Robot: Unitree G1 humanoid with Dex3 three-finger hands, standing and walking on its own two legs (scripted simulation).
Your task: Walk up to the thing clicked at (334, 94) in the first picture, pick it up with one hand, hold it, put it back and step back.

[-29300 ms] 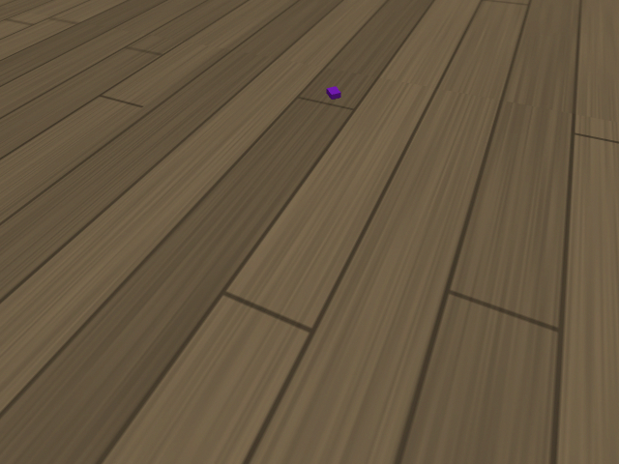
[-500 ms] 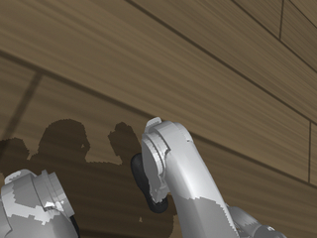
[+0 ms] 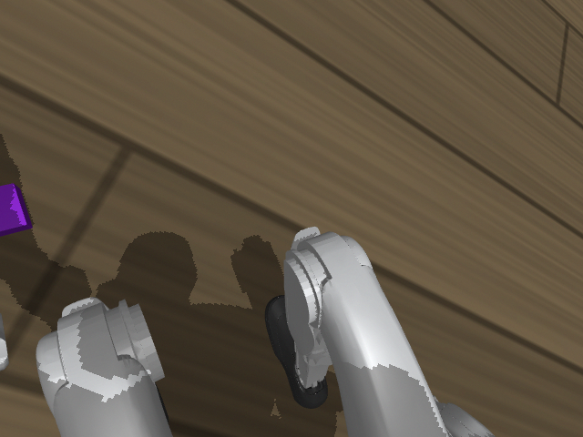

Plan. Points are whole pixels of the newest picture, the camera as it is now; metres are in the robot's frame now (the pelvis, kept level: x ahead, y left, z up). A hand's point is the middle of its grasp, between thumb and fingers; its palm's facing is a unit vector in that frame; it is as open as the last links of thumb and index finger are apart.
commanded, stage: withdraw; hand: left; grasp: from above
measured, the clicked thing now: out of the picture +0.45 +0.31 -0.30
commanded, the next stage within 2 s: home in 0.54 s
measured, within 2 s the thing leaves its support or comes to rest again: neither
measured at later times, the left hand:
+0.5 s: hand out of the picture +0.42 +0.30 -0.10, palm faces -0.52 -0.10 -0.85, open 13.1 cm
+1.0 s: hand out of the picture +0.44 +0.32 -0.11, palm faces -0.31 -0.27 -0.91, open 10.7 cm
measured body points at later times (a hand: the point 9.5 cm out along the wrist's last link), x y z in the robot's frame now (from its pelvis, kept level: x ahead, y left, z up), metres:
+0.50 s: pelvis -0.02 -0.01 +0.05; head +0.19 +0.08 +0.43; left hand +0.45 +0.31 -0.05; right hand +0.08 -0.29 -0.05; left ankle +0.05 +0.13 -0.28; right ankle +0.11 -0.14 -0.28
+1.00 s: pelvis +0.00 -0.01 +0.04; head +0.23 +0.08 +0.42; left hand +0.46 +0.33 -0.05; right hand +0.06 -0.25 -0.07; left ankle +0.05 +0.13 -0.28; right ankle +0.11 -0.14 -0.28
